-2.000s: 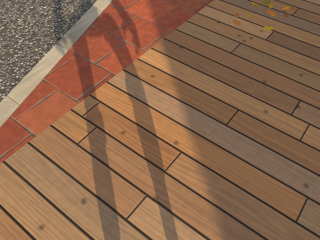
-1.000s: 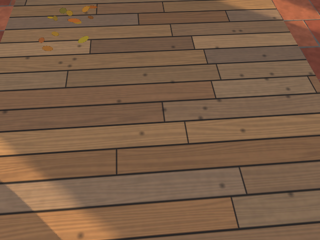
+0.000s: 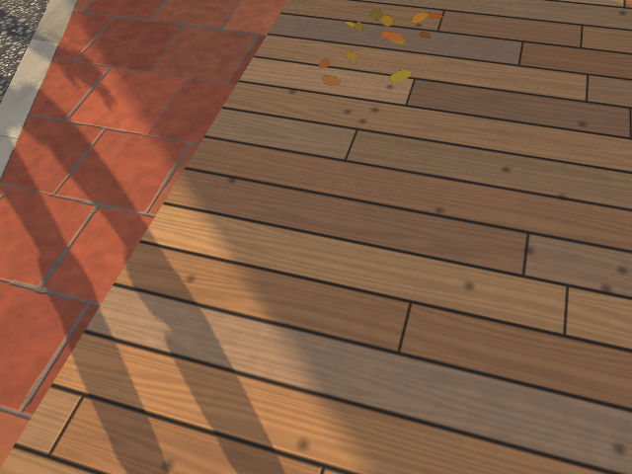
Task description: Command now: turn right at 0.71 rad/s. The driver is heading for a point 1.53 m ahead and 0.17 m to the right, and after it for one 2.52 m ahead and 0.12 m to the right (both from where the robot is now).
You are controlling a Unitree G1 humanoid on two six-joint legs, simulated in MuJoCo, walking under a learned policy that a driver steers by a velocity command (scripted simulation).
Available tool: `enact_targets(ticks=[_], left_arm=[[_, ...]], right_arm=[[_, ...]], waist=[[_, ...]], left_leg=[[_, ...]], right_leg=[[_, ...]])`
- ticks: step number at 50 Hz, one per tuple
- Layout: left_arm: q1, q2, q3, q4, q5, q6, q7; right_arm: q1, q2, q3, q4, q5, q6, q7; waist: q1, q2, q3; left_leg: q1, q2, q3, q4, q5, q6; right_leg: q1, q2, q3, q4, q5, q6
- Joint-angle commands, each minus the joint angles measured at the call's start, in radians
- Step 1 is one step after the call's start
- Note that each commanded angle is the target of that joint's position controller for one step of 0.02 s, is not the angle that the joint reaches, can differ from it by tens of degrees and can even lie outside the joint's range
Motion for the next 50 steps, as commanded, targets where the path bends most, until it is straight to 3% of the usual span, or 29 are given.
enact_targets(ticks=[1,2,3,5,6,13,16,21,23,24,25,26,27,28,30,32,35,37,39,41,42,43,44,45,46,47,48,49,50], left_arm=[[0.084,0.31,0.088,-0.081,0.019,-0.023,0.019],[0.13,0.254,0.074,-0.093,0.049,-0.04,0.012],[0.098,0.23,0.066,-0.089,0.048,-0.055,0.012],[0.006,0.196,0.061,-0.104,0.004,-0.05,0.028],[-0.018,0.182,0.053,-0.113,-0.007,-0.039,0.04],[-0.02,0.212,0.065,-0.137,-0.001,-0.003,0.064],[-0.049,0.212,0.065,-0.154,0.005,0.005,0.063],[-0.071,0.182,0.044,-0.163,0.018,0.012,0.052],[-0.11,0.161,0.031,-0.167,0.015,0.013,0.049],[-0.11,0.124,0.015,-0.16,0.016,0.008,0.048],[-0.046,0.049,-0.01,-0.136,0.043,-0.003,0.044],[0.071,0.037,-0.014,-0.109,0.071,-0.011,0.041],[0.061,0.081,0.0,-0.107,0.073,-0.013,0.044],[0.013,0.116,0.009,-0.104,0.067,-0.018,0.047],[-0.076,0.127,0.022,-0.11,0.056,-0.021,0.052],[-0.088,0.113,0.026,-0.113,0.04,-0.026,0.053],[-0.121,0.087,0.028,-0.117,0.026,-0.042,0.052],[-0.112,0.081,0.032,-0.106,0.019,-0.051,0.048],[-0.093,0.07,0.029,-0.097,0.004,-0.066,0.033],[-0.033,0.057,0.03,-0.072,-0.009,-0.084,0.017],[0.049,0.073,0.041,-0.035,-0.009,-0.09,0.017],[0.144,0.124,0.06,0.003,-0.004,-0.093,0.024],[0.159,0.182,0.064,-0.016,0.016,-0.097,0.028],[0.073,0.223,0.067,-0.043,0.067,-0.115,0.018],[-0.006,0.168,0.053,-0.069,0.057,-0.128,0.025],[-0.017,0.13,0.04,-0.069,0.038,-0.133,0.034],[0.004,0.124,0.034,-0.069,0.029,-0.135,0.04],[0.073,0.143,0.024,-0.027,0.079,-0.115,0.038],[0.087,0.157,0.027,-0.018,0.08,-0.112,0.028]], right_arm=[[-0.055,-0.069,-0.03,-0.122,-0.044,-0.021,-0.002],[-0.133,-0.088,-0.031,-0.133,-0.039,-0.035,0.0],[-0.124,-0.102,-0.036,-0.128,-0.017,-0.041,0.006],[-0.103,-0.116,-0.042,-0.103,-0.018,-0.045,0.0],[-0.099,-0.119,-0.045,-0.099,-0.017,-0.045,0.0],[-0.097,-0.091,-0.037,-0.075,-0.003,-0.053,0.01],[-0.092,-0.102,-0.041,-0.064,-0.001,-0.059,0.015],[-0.074,-0.117,-0.042,-0.059,0.001,-0.074,0.033],[-0.024,-0.121,-0.043,-0.046,0.001,-0.084,0.044],[-0.002,-0.103,-0.036,-0.036,-0.008,-0.09,0.05],[-0.014,-0.098,-0.024,-0.044,-0.03,-0.093,0.052],[-0.075,-0.12,-0.012,-0.06,-0.047,-0.092,0.052],[-0.089,-0.078,0.003,-0.05,-0.045,-0.092,0.054],[-0.092,-0.083,0.003,-0.053,-0.025,-0.09,0.058],[-0.034,-0.183,-0.028,-0.048,0.006,-0.075,0.052],[0.012,-0.238,-0.05,-0.054,0.018,-0.063,0.036],[0.099,-0.224,-0.063,-0.048,0.018,-0.054,0.019],[0.087,-0.217,-0.072,-0.055,0.028,-0.043,0.007],[0.078,-0.194,-0.072,-0.062,0.048,-0.018,-0.007],[0.0,-0.19,-0.066,-0.098,0.043,-0.002,-0.008],[-0.049,-0.171,-0.059,-0.122,0.044,0.001,-0.009],[-0.046,-0.127,-0.048,-0.134,0.043,-0.006,-0.008],[0.027,-0.022,-0.017,-0.137,0.038,-0.017,0.002],[-0.013,-0.082,-0.026,-0.192,0.047,-0.044,0.011],[-0.009,-0.14,-0.037,-0.178,0.045,-0.054,0.02],[0.024,-0.16,-0.045,-0.151,0.035,-0.058,0.026],[0.052,-0.153,-0.045,-0.13,0.024,-0.061,0.031],[0.003,-0.16,-0.048,-0.117,-0.094,-0.029,0.082],[0.02,-0.127,-0.042,-0.123,-0.083,-0.015,0.107]], waist=[[-0.014,-0.389,-0.097],[0.065,-0.272,-0.19],[0.035,-0.184,-0.176],[-0.007,-0.091,-0.143],[-0.022,-0.102,-0.148],[-0.019,-0.153,-0.138],[-0.017,-0.186,-0.136],[0.008,-0.225,-0.15],[-0.021,-0.218,-0.144],[-0.035,-0.195,-0.143],[-0.009,-0.101,-0.166],[0.093,0.079,-0.135],[0.095,0.151,-0.085],[0.066,0.141,-0.052],[0.01,0.138,-0.058],[-0.01,0.142,-0.068],[-0.056,0.144,-0.115],[-0.047,0.104,-0.143],[-0.034,0.088,-0.172],[0.023,0.16,-0.113],[0.075,0.152,-0.085],[0.105,0.062,-0.101],[0.066,-0.173,-0.153],[0.03,-0.244,-0.035],[0.005,-0.21,0.034],[0.0,-0.18,0.046],[0.004,-0.149,0.028],[0.029,-0.042,0.06],[0.014,-0.081,0.081]], left_leg=[[-0.368,-0.072,-0.02,0.433,-0.233,-0.076],[-0.442,-0.102,-0.196,0.612,-0.366,-0.073],[-0.471,-0.079,-0.238,0.664,-0.295,-0.059],[-0.496,-0.047,-0.25,0.602,-0.139,-0.057],[-0.447,-0.047,-0.252,0.577,-0.096,-0.065],[-0.348,-0.121,-0.257,0.293,0.028,-0.111],[-0.281,-0.13,-0.261,0.205,0.049,-0.11],[-0.159,-0.1,-0.237,0.091,0.026,-0.078],[-0.061,-0.08,-0.213,-0.053,0.116,-0.05],[0.047,-0.057,-0.215,-0.189,0.286,-0.029],[0.155,0.037,-0.343,-0.25,0.47,0.002],[0.137,0.145,-0.495,-0.234,0.652,0.09],[0.037,0.205,-0.605,-0.266,0.552,0.216],[0.022,0.161,-0.601,-0.274,0.43,0.216],[0.065,0.095,-0.592,-0.256,0.302,0.165],[0.12,0.108,-0.653,-0.241,0.308,0.181],[0.259,0.149,-0.755,-0.235,0.43,0.231],[0.282,0.137,-0.746,-0.219,0.489,0.221],[0.183,0.077,-0.727,-0.281,-0.034,0.19],[-0.061,0.014,-0.706,-0.337,-0.274,0.16],[-0.197,-0.032,-0.661,-0.307,-0.281,0.115],[-0.389,-0.103,-0.549,-0.122,-0.294,0.04],[-0.523,-0.193,-0.395,0.215,-0.247,0.017],[-0.659,-0.081,-0.401,0.341,-0.132,0.012],[-0.693,-0.031,-0.366,0.426,-0.042,0.005],[-0.704,-0.021,-0.339,0.476,0.025,-0.01],[-0.692,-0.01,-0.316,0.536,0.076,-0.019],[-0.633,-0.043,-0.249,0.61,0.117,-0.019],[-0.626,-0.035,-0.232,0.65,0.15,-0.017]], right_leg=[[0.305,-0.321,0.605,-0.242,0.791,-0.279],[0.357,-0.365,0.639,-0.256,0.82,-0.381],[0.368,-0.315,0.556,-0.242,0.793,-0.343],[0.352,-0.23,0.454,-0.224,0.723,-0.25],[0.32,-0.199,0.427,-0.23,0.72,-0.232],[0.257,-0.116,0.477,-0.217,0.584,-0.2],[0.203,-0.103,0.516,-0.197,0.526,-0.184],[0.182,-0.11,0.567,-0.132,0.618,-0.182],[0.164,-0.093,0.562,-0.11,0.555,-0.162],[0.126,-0.067,0.536,-0.108,0.459,-0.129],[0.095,-0.002,0.472,-0.07,0.256,-0.073],[0.071,0.098,0.356,-0.012,-0.101,-0.013],[0.077,0.082,0.298,-0.022,-0.164,0.044],[0.08,0.068,0.271,-0.06,-0.095,0.057],[0.058,0.09,0.224,-0.082,-0.034,0.055],[-0.013,0.112,0.18,-0.033,-0.091,0.064],[-0.163,0.127,0.208,0.149,-0.268,0.081],[-0.186,0.117,0.228,0.187,-0.249,0.09],[-0.085,0.104,0.207,0.055,-0.175,0.066],[0.14,0.121,0.156,-0.143,-0.068,0.028],[0.299,0.1,0.131,-0.296,0.078,0.007],[0.513,0.004,0.184,-0.337,0.094,-0.009],[0.573,-0.265,0.528,-0.378,-0.221,-0.076],[0.387,-0.392,0.749,-0.454,-0.432,-0.161],[0.352,-0.365,0.677,-0.469,-0.44,-0.158],[0.362,-0.314,0.571,-0.469,-0.358,-0.125],[0.376,-0.273,0.478,-0.46,-0.269,-0.093],[0.246,-0.238,0.381,-0.503,-0.244,-0.081],[0.217,-0.21,0.306,-0.507,-0.194,-0.066]])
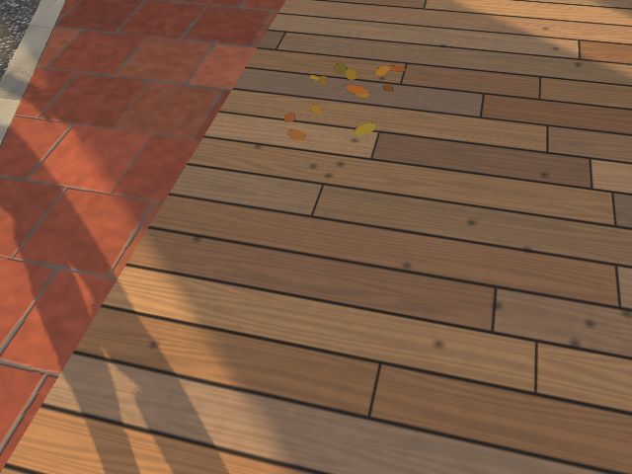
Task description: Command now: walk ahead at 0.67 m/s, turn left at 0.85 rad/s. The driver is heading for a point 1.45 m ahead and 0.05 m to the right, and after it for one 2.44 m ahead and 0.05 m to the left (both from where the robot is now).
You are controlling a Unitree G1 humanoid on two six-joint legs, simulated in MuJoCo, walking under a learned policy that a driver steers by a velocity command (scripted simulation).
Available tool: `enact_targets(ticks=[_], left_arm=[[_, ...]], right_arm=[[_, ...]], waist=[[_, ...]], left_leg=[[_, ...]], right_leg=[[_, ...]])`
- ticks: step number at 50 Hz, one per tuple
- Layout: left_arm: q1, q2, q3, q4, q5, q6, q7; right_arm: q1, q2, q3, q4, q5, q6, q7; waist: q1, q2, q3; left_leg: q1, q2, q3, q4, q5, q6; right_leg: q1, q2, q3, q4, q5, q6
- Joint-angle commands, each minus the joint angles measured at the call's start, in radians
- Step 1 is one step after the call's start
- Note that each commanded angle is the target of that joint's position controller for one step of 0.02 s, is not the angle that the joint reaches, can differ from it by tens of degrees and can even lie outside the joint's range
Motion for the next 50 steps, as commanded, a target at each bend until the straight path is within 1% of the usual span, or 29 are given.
enact_targets(ticks=[1,3,9,12,15,16,17,18,19,20,21,22,24,27,29,32,35,37,38,39,40,41,42,43,44,45,47,49,50], left_arm=[[-0.003,0.146,0.021,-0.048,0.018,-0.012,-0.009],[0.041,0.125,0.012,-0.031,0.012,-0.021,-0.018],[0.214,0.076,-0.009,0.064,0.018,-0.038,-0.012],[0.25,0.08,-0.018,0.12,0.02,-0.038,-0.005],[0.253,0.14,-0.025,0.187,0.012,-0.022,0.011],[0.239,0.179,-0.021,0.204,0.009,-0.013,0.015],[0.171,0.2,-0.019,0.197,-0.011,-0.011,0.013],[0.197,0.068,-0.049,0.149,-0.03,-0.019,-0.013],[0.198,0.041,-0.048,0.103,-0.059,-0.036,-0.026],[0.019,0.125,-0.02,0.073,-0.058,-0.035,-0.018],[0.018,0.08,-0.027,0.063,-0.059,-0.035,-0.023],[0.046,0.048,-0.031,0.094,-0.049,-0.023,-0.03],[0.138,-0.012,-0.037,0.151,-0.017,0.024,-0.048],[0.053,-0.032,-0.028,0.129,-0.019,0.056,-0.065],[-0.048,-0.045,-0.035,0.087,-0.028,0.055,-0.07],[-0.172,-0.037,-0.046,0.035,-0.028,0.043,-0.083],[-0.169,-0.009,-0.051,0.024,-0.024,0.04,-0.095],[-0.001,0.06,-0.031,0.069,-0.022,0.059,-0.09],[0.184,0.115,-0.007,0.119,-0.017,0.067,-0.082],[0.414,0.174,0.026,0.186,-0.017,0.072,-0.065],[0.414,0.191,0.051,0.202,-0.059,0.069,-0.046],[0.26,0.227,0.045,0.192,-0.04,0.067,-0.04],[0.184,0.25,0.046,0.143,-0.013,0.065,-0.034],[0.142,0.178,0.038,0.114,0.0,0.064,-0.02],[0.089,0.128,0.026,0.111,0.007,0.056,-0.013],[0.039,0.137,0.023,0.109,-0.001,0.043,-0.013],[0.008,0.153,0.017,0.095,-0.014,0.007,-0.014],[-0.001,0.184,0.026,0.095,-0.015,-0.01,-0.021],[-0.025,0.066,0.003,0.043,-0.079,-0.029,-0.006]], right_arm=[[-0.076,-0.058,-0.009,-0.071,-0.041,0.012,0.067],[-0.099,-0.068,-0.009,-0.069,-0.019,0.018,0.077],[-0.297,-0.035,0.017,-0.105,-0.03,0.003,0.093],[-0.353,0.002,0.046,-0.127,-0.032,-0.012,0.097],[-0.248,-0.006,0.051,-0.104,-0.039,-0.02,0.068],[-0.063,-0.047,0.032,-0.056,-0.037,-0.024,0.05],[0.201,-0.092,0.009,0.019,-0.04,-0.038,0.028],[0.298,-0.205,-0.022,0.062,-0.063,-0.047,0.006],[0.31,-0.24,-0.03,0.048,-0.047,-0.056,-0.001],[0.261,-0.203,-0.025,0.076,-0.046,-0.059,-0.011],[0.214,-0.15,-0.009,0.105,-0.048,-0.069,-0.015],[0.158,-0.094,0.004,0.111,-0.046,-0.081,-0.01],[0.113,-0.015,0.028,0.128,-0.022,-0.1,-0.011],[0.136,0.019,0.037,0.172,0.001,-0.129,-0.002],[0.13,0.035,0.042,0.186,-0.004,-0.143,0.003],[0.171,0.036,0.054,0.213,-0.003,-0.15,-0.011],[0.17,-0.039,0.048,0.214,0.001,-0.147,-0.051],[0.119,-0.118,0.028,0.191,-0.002,-0.131,-0.083],[0.055,-0.149,0.018,0.168,-0.01,-0.115,-0.088],[-0.036,-0.168,0.008,0.14,-0.017,-0.099,-0.084],[-0.117,-0.122,0.009,0.13,-0.003,-0.088,-0.058],[-0.057,0.055,0.065,0.06,-0.037,-0.109,-0.037],[0.051,0.066,0.082,-0.033,-0.008,-0.127,-0.029],[0.035,0.007,0.089,-0.03,-0.032,-0.155,-0.022],[-0.006,-0.046,0.077,-0.02,-0.035,-0.159,-0.018],[-0.022,-0.039,0.08,-0.008,-0.053,-0.146,-0.023],[-0.007,-0.045,0.086,-0.011,-0.057,-0.094,-0.033],[-0.08,-0.019,0.096,-0.049,-0.041,-0.078,-0.032],[-0.244,-0.002,0.082,-0.107,0.012,-0.128,-0.043]], waist=[[-0.001,-0.112,0.139],[0.012,-0.137,0.148],[0.085,-0.118,0.237],[0.077,-0.137,0.245],[-0.036,-0.201,0.128],[-0.14,-0.226,0.021],[-0.29,-0.216,-0.095],[-0.252,-0.034,-0.261],[-0.211,0.051,-0.417],[-0.228,-0.08,-0.225],[-0.161,-0.057,-0.049],[-0.108,-0.07,0.035],[-0.032,0.019,0.09],[-0.007,0.042,0.162],[-0.003,0.066,0.201],[-0.015,0.05,0.212],[0.031,0.052,0.141],[0.139,0.102,0.021],[0.239,0.104,-0.059],[0.354,0.065,-0.12],[0.368,-0.157,-0.071],[0.136,-0.287,0.045],[0.045,-0.285,-0.175],[0.031,-0.103,-0.083],[-0.018,0.053,0.056],[-0.066,0.106,0.132],[-0.119,0.126,0.172],[-0.103,0.094,0.149],[-0.044,0.119,0.144]], left_leg=[[-0.281,0.061,0.038,0.196,0.109,-0.002],[-0.299,0.075,0.048,0.212,0.159,0.0],[-0.38,0.07,0.124,-0.007,0.155,0.044],[-0.279,0.052,0.22,-0.206,0.082,0.107],[0.122,-0.08,0.334,-0.349,-0.075,0.195],[0.34,-0.103,0.306,-0.364,-0.124,0.22],[0.696,-0.049,0.195,-0.491,-0.029,0.256],[1.075,0.241,-0.152,-0.559,-0.349,0.272],[1.155,0.492,-0.65,-0.719,-0.538,0.275],[0.97,0.434,-0.529,-0.791,-0.398,0.206],[0.791,0.411,-0.35,-0.807,-0.232,0.196],[0.651,0.36,-0.215,-0.849,-0.126,0.165],[0.501,0.273,-0.006,-0.899,-0.045,0.104],[0.467,0.221,0.183,-0.954,0.194,0.026],[0.43,0.159,0.317,-0.976,0.403,-0.002],[0.502,0.146,0.407,-0.972,0.766,-0.008],[0.597,0.189,0.438,-0.866,1.263,-0.031],[0.649,0.241,0.419,-0.645,1.531,-0.034],[0.605,0.261,0.397,-0.418,1.564,-0.029],[0.478,0.254,0.362,-0.055,1.41,-0.014],[0.295,0.031,0.372,0.434,0.419,-0.006],[-0.061,-0.048,0.246,0.714,-0.231,-0.004],[-0.249,-0.043,0.032,0.776,-0.255,-0.023],[-0.3,0.015,-0.013,0.627,-0.19,0.01],[-0.258,0.064,-0.009,0.5,-0.124,0.005],[-0.19,0.084,0.01,0.424,-0.12,-0.009],[0.001,0.128,0.047,0.214,-0.126,-0.063],[0.142,0.112,0.11,-0.029,-0.028,-0.086],[0.147,0.048,0.062,-0.192,0.033,-0.097]], right_leg=[[0.018,-0.252,0.185,-0.253,-0.172,-0.022],[0.025,-0.247,0.111,-0.26,-0.131,-0.01],[0.172,-0.269,-0.031,-0.296,0.055,-0.017],[0.23,-0.292,-0.109,-0.302,0.385,-0.03],[0.219,-0.328,-0.186,-0.076,1.35,-0.062],[0.182,-0.352,-0.17,0.138,1.494,-0.08],[-0.006,-0.326,-0.159,0.435,1.36,-0.081],[-0.362,-0.191,-0.124,0.828,0.472,-0.071],[-0.562,-0.042,0.053,1.087,-0.138,-0.075],[-0.646,-0.073,0.134,1.109,-0.006,-0.088],[-0.644,-0.116,0.099,1.061,0.061,-0.083],[-0.591,-0.156,0.086,0.986,0.09,-0.075],[-0.501,-0.187,0.075,0.937,0.12,-0.053],[-0.588,-0.183,0.044,0.92,0.18,-0.039],[-0.604,-0.15,-0.022,0.827,0.276,-0.045],[-0.611,-0.1,-0.137,0.645,0.371,-0.074],[-0.422,-0.006,-0.232,0.429,0.417,-0.113],[-0.203,0.055,-0.239,0.416,0.35,-0.139],[-0.015,0.072,-0.203,0.417,0.288,-0.168],[0.202,0.04,-0.098,0.351,0.228,-0.233],[0.295,0.0,-0.001,0.151,0.265,-0.292],[0.281,-0.045,0.214,0.33,0.511,-0.322],[0.449,-0.221,0.675,0.111,0.157,-0.519],[0.325,-0.281,0.868,-0.142,-0.224,-0.475],[0.14,-0.266,0.807,-0.186,-0.21,-0.418],[-0.009,-0.217,0.692,-0.167,0.021,-0.377],[-0.264,-0.144,0.494,-0.138,0.501,-0.343],[-0.359,-0.043,0.34,-0.105,0.804,-0.298],[-0.379,0.018,0.368,-0.077,0.656,-0.241]])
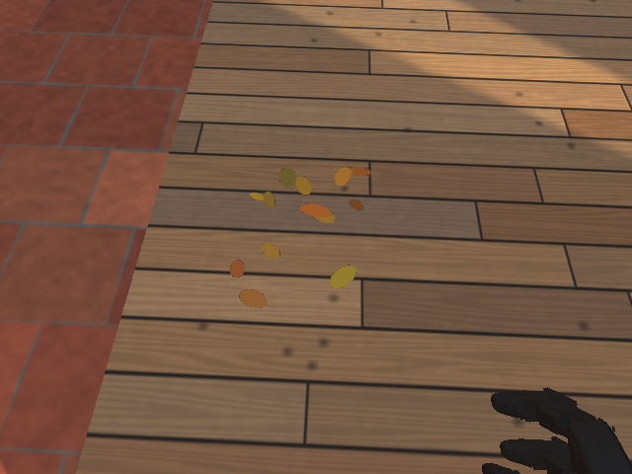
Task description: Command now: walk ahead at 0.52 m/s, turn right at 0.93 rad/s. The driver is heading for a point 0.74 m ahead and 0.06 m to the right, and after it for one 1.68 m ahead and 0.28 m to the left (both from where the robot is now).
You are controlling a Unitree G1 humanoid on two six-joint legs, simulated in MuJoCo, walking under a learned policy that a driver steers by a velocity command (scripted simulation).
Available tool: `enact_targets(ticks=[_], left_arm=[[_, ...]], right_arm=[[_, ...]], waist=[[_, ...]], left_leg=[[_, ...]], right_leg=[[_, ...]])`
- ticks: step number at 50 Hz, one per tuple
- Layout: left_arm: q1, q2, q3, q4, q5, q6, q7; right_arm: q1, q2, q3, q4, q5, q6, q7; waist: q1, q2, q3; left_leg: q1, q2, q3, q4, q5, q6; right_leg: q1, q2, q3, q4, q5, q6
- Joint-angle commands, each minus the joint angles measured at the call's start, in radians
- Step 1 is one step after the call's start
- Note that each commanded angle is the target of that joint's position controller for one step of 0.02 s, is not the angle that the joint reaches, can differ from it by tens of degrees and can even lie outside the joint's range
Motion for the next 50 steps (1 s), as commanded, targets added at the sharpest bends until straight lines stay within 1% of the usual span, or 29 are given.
enact_targets(ticks=[1,3,5,7,8,9,10,11,12,13,15,17,19,22,24,26,27,28,29,30,31,32,34,35,37,39,43,47,50], left_arm=[[-0.134,0.12,0.03,-0.139,-0.063,-0.05,0.024],[-0.061,0.182,0.055,-0.116,-0.05,-0.01,0.039],[-0.05,0.135,0.05,-0.116,-0.041,0.016,0.047],[-0.15,0.102,0.046,-0.174,-0.042,0.024,0.052],[-0.125,0.005,0.019,-0.21,-0.008,0.031,0.051],[0.057,-0.045,-0.004,-0.241,-0.006,0.033,0.044],[0.175,0.07,0.007,-0.252,-0.028,0.041,0.02],[0.078,0.131,0.026,-0.241,-0.037,0.063,0.021],[-0.026,0.171,0.044,-0.265,-0.035,0.076,0.026],[-0.07,0.177,0.053,-0.286,-0.033,0.087,0.037],[-0.12,0.109,0.036,-0.328,-0.032,0.095,0.038],[-0.159,0.049,0.012,-0.36,-0.019,0.081,0.039],[-0.165,0.052,0.006,-0.359,-0.011,0.073,0.034],[-0.191,0.08,0.006,-0.358,-0.01,0.081,0.026],[-0.225,0.096,0.006,-0.37,-0.009,0.088,0.018],[-0.181,0.098,0.01,-0.351,-0.011,0.084,0.002],[-0.126,0.106,0.017,-0.32,-0.012,0.081,-0.004],[-0.052,0.106,0.019,-0.283,-0.014,0.078,-0.004],[0.043,0.149,0.028,-0.254,-0.011,0.07,0.003],[0.017,0.297,0.063,-0.271,0.004,0.051,0.004],[-0.061,0.246,0.049,-0.302,0.014,0.014,0.011],[-0.138,0.2,0.032,-0.309,0.012,-0.011,0.016],[-0.186,0.139,0.016,-0.317,0.001,-0.034,0.016],[-0.144,0.144,0.01,-0.295,0.043,-0.028,0.008],[-0.127,0.137,0.013,-0.273,0.045,-0.035,-0.001],[-0.104,0.127,0.015,-0.258,0.041,-0.041,-0.002],[-0.055,0.13,0.023,-0.213,0.043,-0.059,0.012],[-0.041,0.13,0.029,-0.168,0.047,-0.065,0.023],[-0.004,0.139,0.033,-0.122,0.054,-0.057,0.025]], right_arm=[[-0.072,-0.093,-0.04,-0.1,0.046,-0.034,-0.018],[-0.068,-0.101,-0.056,-0.114,0.058,-0.036,-0.025],[-0.04,-0.138,-0.083,-0.125,0.077,-0.032,-0.026],[0.156,-0.176,-0.113,-0.08,0.06,-0.031,-0.03],[0.313,-0.188,-0.113,-0.038,0.042,-0.023,-0.031],[0.311,-0.204,-0.099,-0.059,-0.008,-0.012,-0.024],[0.212,-0.236,-0.121,-0.052,0.012,-0.003,-0.016],[0.107,-0.149,-0.112,-0.105,0.012,0.012,-0.025],[0.063,-0.104,-0.097,-0.102,0.026,0.029,-0.031],[0.036,-0.11,-0.094,-0.097,0.029,0.04,-0.034],[0.028,-0.148,-0.111,-0.051,0.028,0.046,-0.033],[0.074,-0.194,-0.131,-0.003,0.021,0.038,-0.025],[0.076,-0.213,-0.139,0.019,0.027,0.04,-0.019],[0.047,-0.237,-0.143,0.035,0.049,0.056,-0.005],[0.063,-0.251,-0.145,0.055,0.061,0.064,0.004],[0.092,-0.272,-0.149,0.075,0.087,0.067,0.014],[0.106,-0.262,-0.144,0.086,0.095,0.065,0.018],[0.107,-0.223,-0.13,0.094,0.086,0.059,0.024],[0.077,-0.139,-0.104,0.08,0.063,0.05,0.035],[0.007,-0.144,-0.111,0.02,0.075,0.03,0.038],[-0.033,-0.227,-0.136,0.01,0.089,0.009,0.035],[0.028,-0.234,-0.142,0.028,0.092,0.004,0.039],[0.125,-0.227,-0.144,0.088,0.07,0.007,0.038],[0.188,-0.18,-0.13,0.128,-0.028,0.053,0.063],[0.184,-0.187,-0.141,0.12,0.005,0.091,0.086],[0.163,-0.191,-0.146,0.115,0.02,0.101,0.092],[0.11,-0.181,-0.143,0.102,0.006,0.1,0.101],[0.017,-0.168,-0.127,0.058,0.004,0.098,0.125],[-0.048,-0.141,-0.104,0.011,0.01,0.098,0.126]], waist=[[-0.054,0.106,-0.001],[-0.01,0.012,-0.121],[-0.026,-0.084,-0.15],[-0.146,-0.118,-0.254],[-0.173,-0.019,-0.402],[-0.07,0.213,-0.538],[0.003,0.289,-0.59],[-0.031,0.165,-0.446],[-0.038,0.084,-0.296],[-0.028,0.063,-0.224],[-0.021,0.077,-0.121],[-0.039,0.088,-0.159],[-0.039,0.068,-0.229],[-0.038,0.092,-0.228],[-0.05,0.115,-0.202],[-0.029,0.116,-0.206],[-0.008,0.121,-0.199],[0.024,0.102,-0.186],[0.057,-0.093,-0.146],[0.062,-0.29,-0.058],[0.042,-0.176,0.009],[-0.022,-0.178,0.02],[-0.056,-0.134,-0.031],[-0.058,-0.121,-0.057],[-0.06,-0.134,-0.013],[-0.05,-0.118,0.007],[-0.033,-0.095,0.038],[-0.008,-0.097,0.101],[0.013,-0.089,0.13]], left_leg=[[0.219,-0.139,0.108,-0.431,0.19,-0.03],[0.338,-0.236,0.137,-0.635,0.38,-0.032],[0.44,-0.25,0.103,-0.708,0.472,-0.022],[0.681,-0.177,0.069,-0.798,0.66,0.019],[0.939,0.055,-0.106,-0.664,0.858,0.102],[1.105,0.339,-0.46,-0.602,1.178,0.263],[1.036,0.49,-0.65,-0.671,0.749,0.393],[0.891,0.369,-0.481,-0.726,0.434,0.381],[0.716,0.269,-0.294,-0.768,0.295,0.319],[0.579,0.205,-0.201,-0.801,0.279,0.287],[0.389,0.14,-0.029,-0.852,0.37,0.268],[0.402,0.158,0.007,-0.861,0.562,0.316],[0.432,0.188,0.027,-0.849,0.629,0.343],[0.394,0.187,0.08,-0.858,0.51,0.336],[0.395,0.188,0.086,-0.856,0.39,0.322],[0.322,0.181,0.076,-0.885,-0.069,0.283],[0.235,0.161,0.08,-0.882,-0.265,0.247],[0.127,0.124,0.118,-0.825,-0.384,0.193],[-0.043,0.028,0.233,-0.501,-0.384,0.106],[-0.334,-0.102,0.226,-0.226,-0.277,0.075],[-0.372,-0.032,0.095,-0.122,-0.144,0.099],[-0.402,-0.019,0.078,-0.105,-0.009,0.11],[-0.329,-0.003,0.064,-0.105,0.144,0.083],[-0.168,-0.064,0.085,-0.078,0.167,0.056],[-0.152,-0.085,0.076,-0.037,0.221,0.031],[-0.197,-0.084,0.07,-0.037,0.272,0.021],[-0.292,-0.05,0.079,-0.071,0.296,0.034],[-0.286,0.004,0.174,-0.217,0.255,0.097],[-0.243,0.001,0.269,-0.329,0.144,0.177]], right_leg=[[-0.256,-0.15,0.277,-0.158,0.579,-0.044],[-0.152,-0.121,0.284,-0.093,0.511,0.046],[-0.128,-0.109,0.33,0.019,0.405,0.101],[-0.143,-0.056,0.279,0.293,0.382,0.189],[-0.269,-0.029,0.208,0.58,-0.185,0.218],[-0.429,-0.005,0.211,0.861,-0.561,0.231],[-0.488,-0.145,0.187,1.049,-0.405,0.249],[-0.523,-0.214,0.115,1.074,-0.305,0.276],[-0.538,-0.243,0.062,1.025,-0.214,0.287],[-0.508,-0.271,0.044,0.985,-0.174,0.295],[-0.427,-0.303,0.0,0.824,-0.168,0.289],[-0.384,-0.316,-0.017,0.692,-0.175,0.281],[-0.311,-0.325,-0.01,0.577,-0.125,0.261],[-0.199,-0.304,-0.031,0.418,-0.056,0.233],[-0.16,-0.287,-0.044,0.318,-0.053,0.213],[-0.024,-0.259,-0.094,0.162,-0.054,0.166],[0.089,-0.234,-0.121,0.113,-0.073,0.136],[0.21,-0.234,-0.11,0.07,-0.142,0.108],[0.302,-0.402,0.155,-0.117,-0.382,0.043],[0.248,-0.616,0.633,-0.322,-0.743,-0.125],[0.187,-0.621,0.647,-0.378,-0.687,-0.133],[0.186,-0.605,0.548,-0.359,-0.555,-0.096],[0.184,-0.538,0.36,-0.339,-0.364,-0.018],[0.085,-0.455,0.206,-0.387,-0.283,0.042],[0.041,-0.448,0.096,-0.413,-0.228,0.064],[0.072,-0.47,0.047,-0.426,-0.204,0.07],[0.193,-0.522,-0.037,-0.434,-0.169,0.07],[0.271,-0.536,-0.159,-0.452,-0.093,0.087],[0.352,-0.541,-0.253,-0.4,0.172,0.091]])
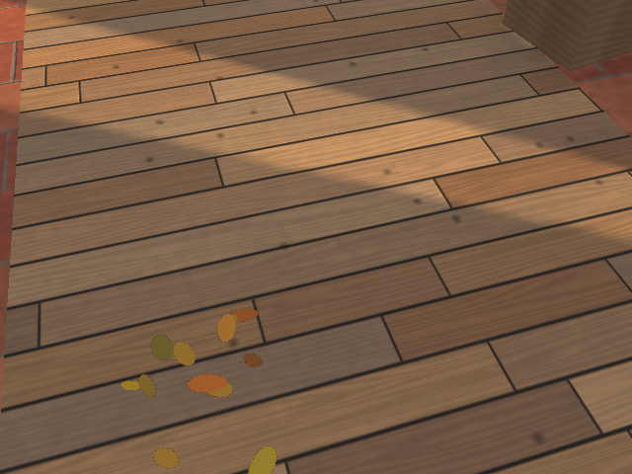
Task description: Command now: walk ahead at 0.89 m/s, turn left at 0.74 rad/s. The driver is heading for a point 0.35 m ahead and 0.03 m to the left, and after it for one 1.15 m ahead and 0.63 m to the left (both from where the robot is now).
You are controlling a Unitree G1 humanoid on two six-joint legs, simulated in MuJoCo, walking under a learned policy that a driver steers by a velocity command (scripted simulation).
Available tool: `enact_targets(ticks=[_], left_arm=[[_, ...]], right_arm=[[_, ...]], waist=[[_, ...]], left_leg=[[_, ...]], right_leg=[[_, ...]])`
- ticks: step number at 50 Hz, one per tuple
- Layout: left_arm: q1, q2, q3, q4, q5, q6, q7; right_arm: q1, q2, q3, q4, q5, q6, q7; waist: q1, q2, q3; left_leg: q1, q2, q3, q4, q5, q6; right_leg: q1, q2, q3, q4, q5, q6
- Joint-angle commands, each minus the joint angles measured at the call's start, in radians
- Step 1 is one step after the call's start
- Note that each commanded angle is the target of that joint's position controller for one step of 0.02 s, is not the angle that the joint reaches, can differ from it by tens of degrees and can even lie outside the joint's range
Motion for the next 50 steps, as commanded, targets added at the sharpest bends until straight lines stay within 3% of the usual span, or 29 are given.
enact_targets(ticks=[1,3,4,5,6,7,8,9,12,13,14,16,19,21,23,25,26,27,28,30,32,34,36,39,42,43,44,47,50], left_arm=[[-0.01,0.155,0.037,-0.013,0.003,-0.003,0.006],[-0.017,0.208,0.044,-0.004,0.005,0.015,0.006],[-0.047,0.237,0.05,-0.016,-0.005,0.024,0.004],[-0.053,0.201,0.034,-0.044,-0.013,0.016,-0.003],[-0.109,0.073,0.006,-0.13,-0.026,-0.013,-0.027],[-0.211,0.114,-0.002,-0.17,-0.014,-0.033,-0.03],[-0.297,0.114,-0.006,-0.19,-0.021,-0.049,-0.027],[-0.268,0.093,-0.017,-0.18,-0.025,-0.056,-0.022],[-0.187,0.092,-0.019,-0.159,0.008,0.002,-0.022],[-0.244,0.13,0.01,-0.205,-0.05,-0.03,-0.007],[-0.28,0.128,0.007,-0.221,-0.047,-0.037,0.0],[-0.363,0.066,-0.012,-0.247,-0.026,-0.045,0.001],[-0.448,0.01,-0.023,-0.255,-0.034,-0.063,-0.027],[-0.474,0.039,-0.008,-0.27,-0.04,-0.063,-0.039],[-0.383,0.099,0.02,-0.252,-0.033,-0.062,-0.035],[-0.129,0.13,0.038,-0.19,-0.02,-0.071,-0.029],[-0.1,0.163,0.027,-0.184,0.007,-0.072,-0.028],[-0.093,0.137,0.02,-0.177,0.012,-0.065,-0.038],[-0.186,0.111,0.022,-0.225,-0.011,-0.049,-0.035],[-0.298,0.036,-0.013,-0.232,-0.036,-0.009,-0.029],[-0.348,0.04,-0.019,-0.211,-0.028,0.012,-0.03],[-0.356,0.042,-0.013,-0.192,-0.023,0.017,-0.035],[-0.317,0.064,-0.001,-0.166,-0.024,0.02,-0.03],[-0.313,0.087,0.005,-0.159,-0.037,0.043,-0.023],[-0.312,0.063,-0.007,-0.146,-0.04,0.061,-0.016],[-0.283,0.042,-0.014,-0.132,-0.035,0.061,-0.016],[-0.256,0.049,-0.009,-0.132,-0.032,0.06,-0.016],[-0.268,0.01,-0.011,-0.131,-0.027,0.056,-0.008],[-0.235,0.019,-0.006,-0.108,-0.026,0.061,-0.004]], right_arm=[[-0.225,-0.035,0.014,-0.152,0.009,-0.022,-0.005],[-0.033,-0.072,-0.003,-0.114,0.027,-0.028,-0.032],[0.171,-0.116,-0.025,-0.063,0.028,-0.043,-0.042],[0.354,-0.211,-0.066,-0.001,0.016,-0.046,-0.059],[0.3,-0.342,-0.102,-0.006,0.03,-0.03,-0.071],[0.311,-0.336,-0.099,-0.033,0.035,-0.034,-0.069],[0.311,-0.305,-0.092,-0.013,0.028,-0.038,-0.084],[0.283,-0.257,-0.079,-0.002,0.024,-0.048,-0.098],[0.14,-0.16,-0.04,-0.039,0.043,-0.068,-0.109],[0.089,-0.093,-0.023,-0.098,0.098,-0.102,-0.104],[0.052,-0.133,-0.03,-0.097,0.108,-0.114,-0.107],[0.03,-0.158,-0.038,-0.095,0.093,-0.102,-0.137],[0.183,-0.139,-0.034,-0.04,0.078,-0.061,-0.169],[0.229,-0.126,-0.03,-0.013,0.075,-0.052,-0.177],[0.181,-0.115,-0.032,-0.026,0.062,-0.054,-0.184],[0.06,-0.083,-0.02,-0.075,0.053,-0.055,-0.171],[0.194,0.022,0.01,-0.089,0.025,-0.05,-0.157],[0.397,-0.032,0.012,-0.058,0.071,-0.052,-0.136],[0.32,-0.133,-0.005,-0.027,0.076,-0.035,-0.13],[0.092,-0.15,-0.014,-0.079,0.058,0.0,-0.141],[0.105,-0.093,-0.004,-0.088,0.058,0.023,-0.139],[0.138,-0.023,0.016,-0.069,0.052,0.017,-0.145],[0.103,-0.001,0.027,-0.069,0.036,0.007,-0.152],[0.086,-0.042,0.014,-0.054,0.045,0.018,-0.152],[0.066,-0.03,0.012,-0.046,0.022,0.016,-0.141],[0.056,-0.036,0.014,-0.055,0.009,0.01,-0.141],[0.039,-0.089,0.003,-0.058,0.007,0.005,-0.143],[-0.01,-0.01,0.025,-0.038,0.014,-0.033,-0.138],[-0.014,-0.005,0.027,-0.031,0.021,-0.056,-0.139]], waist=[[0.024,-0.108,0.211],[-0.078,-0.141,0.053],[-0.179,-0.133,-0.06],[-0.252,-0.015,-0.175],[-0.16,0.338,-0.211],[-0.189,0.133,-0.254],[-0.191,0.044,-0.133],[-0.122,-0.045,-0.013],[-0.002,-0.06,0.056],[-0.002,-0.047,0.029],[0.017,-0.052,0.05],[0.0,-0.045,0.087],[-0.108,0.019,-0.009],[-0.119,0.077,-0.013],[-0.049,0.113,-0.042],[0.112,0.088,-0.151],[0.025,-0.209,-0.29],[-0.035,-0.307,-0.492],[0.009,-0.16,-0.44],[-0.007,0.028,-0.177],[-0.07,-0.054,-0.037],[-0.081,-0.114,-0.03],[-0.057,-0.134,-0.09],[-0.046,-0.145,-0.11],[-0.062,-0.147,-0.021],[-0.061,-0.116,0.001],[-0.028,-0.034,0.041],[0.012,0.108,0.049],[0.018,0.071,0.06]], left_leg=[[-0.059,-0.015,0.099,-0.136,-0.13,0.096],[0.233,-0.158,0.188,-0.114,-0.266,0.161],[0.499,-0.208,0.161,-0.162,-0.27,0.19],[0.873,-0.162,-0.02,-0.259,-0.356,0.228],[1.095,0.116,-0.691,-0.528,-0.645,0.358],[1.139,0.175,-0.893,-0.624,-0.557,0.367],[1.056,0.182,-0.8,-0.619,-0.303,0.34],[0.873,0.158,-0.674,-0.59,-0.005,0.303],[0.585,0.047,-0.405,-0.567,0.5,0.257],[0.582,0.035,-0.449,-0.621,0.432,0.283],[0.532,0.012,-0.415,-0.627,0.456,0.266],[0.432,-0.067,-0.277,-0.586,0.608,0.208],[0.427,-0.12,-0.233,-0.529,0.495,0.083],[0.483,-0.094,-0.293,-0.495,0.411,0.051],[0.571,-0.079,-0.337,-0.372,0.461,0.027],[0.563,-0.122,-0.295,-0.024,0.397,-0.021],[0.331,-0.255,-0.271,0.406,-0.539,-0.08],[0.203,-0.272,-0.401,0.626,-0.622,-0.087],[0.183,-0.202,-0.393,0.668,-0.526,-0.106],[0.171,-0.141,-0.268,0.562,-0.416,-0.118],[0.273,-0.094,-0.199,0.362,-0.363,-0.116],[0.385,-0.085,-0.133,0.129,-0.384,-0.119],[0.427,-0.064,-0.128,-0.018,-0.365,-0.118],[0.501,-0.056,-0.124,-0.159,-0.23,-0.09],[0.597,-0.072,-0.089,-0.321,-0.149,-0.034],[0.606,-0.034,-0.133,-0.38,-0.137,-0.008],[0.518,0.016,-0.204,-0.427,-0.259,0.029],[0.273,0.018,-0.234,-0.549,-0.475,0.023],[0.273,0.001,-0.216,-0.523,-0.392,-0.009]], right_leg=[[-0.034,-0.262,-0.033,0.008,0.588,-0.132],[-0.032,-0.266,-0.067,0.33,1.29,-0.131],[-0.145,-0.26,-0.065,0.61,1.346,-0.129],[-0.45,-0.202,-0.061,0.947,1.084,-0.088],[-0.907,0.059,0.034,1.357,0.02,-0.01],[-1.036,0.051,0.266,1.436,0.012,-0.037],[-1.085,-0.001,0.286,1.427,0.045,-0.047],[-1.025,-0.051,0.281,1.311,0.081,-0.048],[-0.84,-0.096,0.271,1.141,0.034,-0.002],[-0.85,-0.066,0.315,1.09,0.047,0.009],[-0.835,-0.062,0.301,0.965,0.067,0.017],[-0.791,-0.001,0.211,0.707,0.207,0.038],[-0.578,0.116,0.139,0.383,0.638,0.024],[-0.534,0.124,0.188,0.315,0.718,-0.005],[-0.473,0.119,0.224,0.292,0.687,-0.035],[-0.221,0.021,0.249,0.235,0.866,-0.075],[0.081,-0.28,0.544,0.394,1.391,-0.23],[0.238,-0.46,0.944,0.377,1.219,-0.422],[0.134,-0.411,0.893,0.316,0.935,-0.422],[-0.219,-0.264,0.678,0.216,0.516,-0.319],[-0.48,-0.155,0.556,0.134,0.348,-0.258],[-0.566,-0.095,0.439,0.109,0.45,-0.24],[-0.501,-0.123,0.438,0.134,0.543,-0.269],[-0.518,-0.15,0.475,0.106,0.159,-0.265],[-0.658,-0.109,0.459,0.082,-0.185,-0.184],[-0.681,-0.089,0.441,0.101,-0.232,-0.14],[-0.67,-0.036,0.373,0.149,-0.21,-0.097],[-0.411,0.023,0.272,0.31,0.091,-0.059],[-0.384,0.006,0.284,0.308,0.148,-0.08]])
